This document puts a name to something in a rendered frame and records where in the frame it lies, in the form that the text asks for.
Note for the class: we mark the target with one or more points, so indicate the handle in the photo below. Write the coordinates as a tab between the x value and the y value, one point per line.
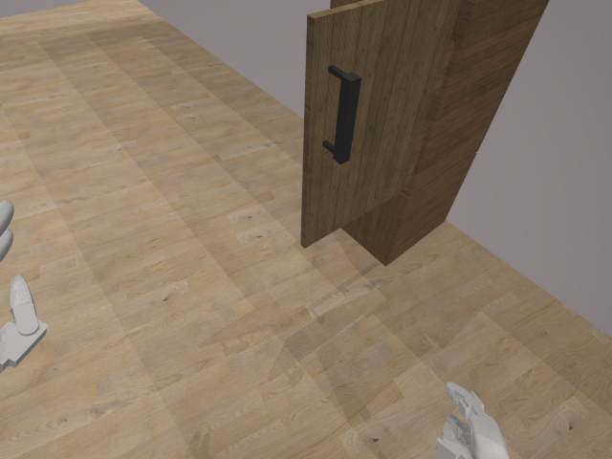
348	104

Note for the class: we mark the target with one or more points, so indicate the robot left hand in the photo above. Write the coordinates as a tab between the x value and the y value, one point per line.
17	339

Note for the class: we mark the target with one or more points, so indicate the robot right hand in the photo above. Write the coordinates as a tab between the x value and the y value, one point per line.
479	439

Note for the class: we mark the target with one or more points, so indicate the cupboard door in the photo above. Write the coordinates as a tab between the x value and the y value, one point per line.
397	47

